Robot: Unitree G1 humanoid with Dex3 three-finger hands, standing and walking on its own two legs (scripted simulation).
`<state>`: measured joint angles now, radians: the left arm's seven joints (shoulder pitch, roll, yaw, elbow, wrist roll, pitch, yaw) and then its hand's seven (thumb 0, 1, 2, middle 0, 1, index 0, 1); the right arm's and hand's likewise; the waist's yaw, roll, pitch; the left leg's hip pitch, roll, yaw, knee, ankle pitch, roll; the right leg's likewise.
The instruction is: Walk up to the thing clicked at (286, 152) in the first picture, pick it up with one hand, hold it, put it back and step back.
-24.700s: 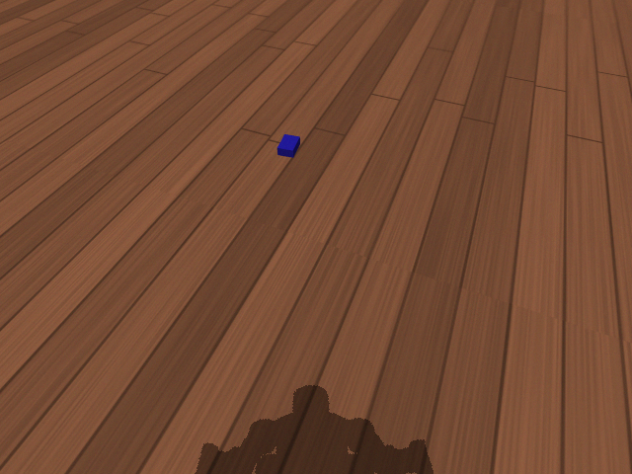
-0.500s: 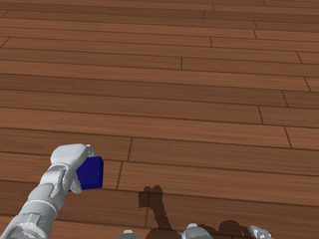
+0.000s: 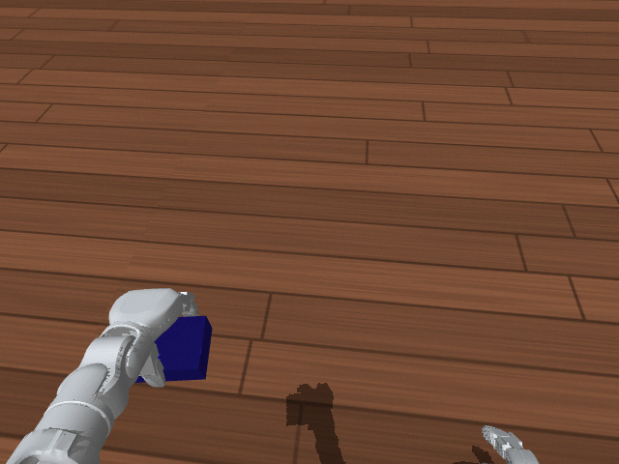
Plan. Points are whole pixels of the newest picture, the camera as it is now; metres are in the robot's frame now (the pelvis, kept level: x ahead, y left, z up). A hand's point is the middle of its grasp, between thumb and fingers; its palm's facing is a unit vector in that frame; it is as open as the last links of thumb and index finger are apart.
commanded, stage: hold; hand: left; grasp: from above
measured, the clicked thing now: (166, 348) +0.31 +0.23 -0.09
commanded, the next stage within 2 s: crouch in 1.50 s
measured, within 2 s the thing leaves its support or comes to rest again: neither
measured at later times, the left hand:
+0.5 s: hand (156, 353) +0.28 +0.21 -0.02, palm faces -0.47 -0.02 -0.88, open 10.7 cm
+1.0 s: hand (154, 357) +0.27 +0.20 -0.01, palm faces -0.45 -0.02 -0.89, open 10.7 cm
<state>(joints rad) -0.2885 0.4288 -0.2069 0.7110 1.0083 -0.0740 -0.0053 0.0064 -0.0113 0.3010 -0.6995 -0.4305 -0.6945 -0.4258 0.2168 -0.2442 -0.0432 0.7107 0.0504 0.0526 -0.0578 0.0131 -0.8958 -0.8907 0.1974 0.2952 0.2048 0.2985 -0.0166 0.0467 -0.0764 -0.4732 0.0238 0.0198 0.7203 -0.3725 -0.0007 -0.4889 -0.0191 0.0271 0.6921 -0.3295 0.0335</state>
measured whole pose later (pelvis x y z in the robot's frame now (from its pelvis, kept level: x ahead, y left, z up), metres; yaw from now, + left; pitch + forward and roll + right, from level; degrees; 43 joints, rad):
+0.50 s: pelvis -0.01 -0.01 +0.01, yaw +0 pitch +3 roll +0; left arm -0.24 0.43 -0.21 0.61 0.99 -0.08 -0.06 0.01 -0.02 0.27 -0.73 -0.40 -0.73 -0.39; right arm 0.19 -0.25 -0.03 0.69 0.05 0.08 -0.07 0.01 -0.90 -0.89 0.20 0.30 0.20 0.30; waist 0.00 0.06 -0.04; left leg -0.37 0.02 0.03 0.62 -0.31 -0.01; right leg -0.40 -0.02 0.03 0.62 -0.28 0.03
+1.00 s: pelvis -0.02 -0.01 +0.02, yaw +0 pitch +1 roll +0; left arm -0.22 0.44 -0.22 0.56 0.97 -0.08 -0.09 0.01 -0.03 0.29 -0.74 -0.40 -0.73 -0.39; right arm 0.15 -0.25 -0.02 0.69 0.06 0.07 -0.08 0.02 -0.90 -0.90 0.20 0.30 0.20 0.30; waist 0.01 0.06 -0.01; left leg -0.30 0.02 0.03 0.55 -0.26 -0.01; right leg -0.33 -0.02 0.04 0.56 -0.24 0.02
